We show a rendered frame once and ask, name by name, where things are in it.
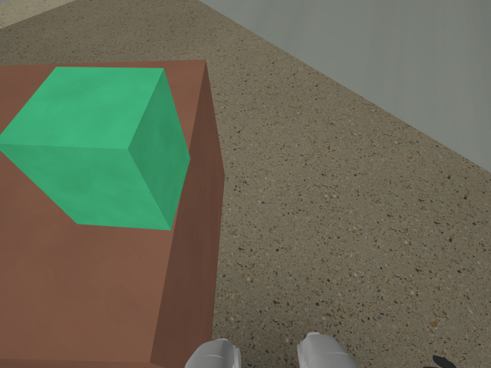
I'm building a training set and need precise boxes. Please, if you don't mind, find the left robot thigh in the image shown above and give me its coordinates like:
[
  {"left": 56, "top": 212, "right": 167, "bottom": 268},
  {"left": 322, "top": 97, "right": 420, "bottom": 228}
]
[{"left": 185, "top": 340, "right": 242, "bottom": 368}]

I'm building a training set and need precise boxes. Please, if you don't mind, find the right robot thigh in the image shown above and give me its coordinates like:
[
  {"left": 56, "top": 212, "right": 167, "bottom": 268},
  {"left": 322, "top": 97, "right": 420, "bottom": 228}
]
[{"left": 297, "top": 334, "right": 358, "bottom": 368}]

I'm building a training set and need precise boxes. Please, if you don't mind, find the carton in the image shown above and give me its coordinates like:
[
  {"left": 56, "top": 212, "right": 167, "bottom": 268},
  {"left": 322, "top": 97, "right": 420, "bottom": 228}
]
[{"left": 0, "top": 67, "right": 190, "bottom": 230}]

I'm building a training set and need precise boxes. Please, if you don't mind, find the robot thigh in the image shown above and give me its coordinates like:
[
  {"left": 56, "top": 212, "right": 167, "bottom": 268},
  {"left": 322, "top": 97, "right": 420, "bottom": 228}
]
[
  {"left": 297, "top": 334, "right": 358, "bottom": 368},
  {"left": 185, "top": 340, "right": 242, "bottom": 368}
]

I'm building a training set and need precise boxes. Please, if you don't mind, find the pedestal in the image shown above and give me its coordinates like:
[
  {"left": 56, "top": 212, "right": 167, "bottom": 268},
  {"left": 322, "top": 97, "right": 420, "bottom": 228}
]
[{"left": 0, "top": 60, "right": 225, "bottom": 368}]

